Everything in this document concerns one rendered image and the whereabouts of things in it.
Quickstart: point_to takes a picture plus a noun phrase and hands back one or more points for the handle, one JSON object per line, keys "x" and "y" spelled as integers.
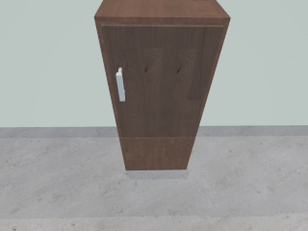
{"x": 120, "y": 87}

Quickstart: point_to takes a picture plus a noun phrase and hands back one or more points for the cupboard door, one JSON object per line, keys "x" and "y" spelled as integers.
{"x": 165, "y": 70}

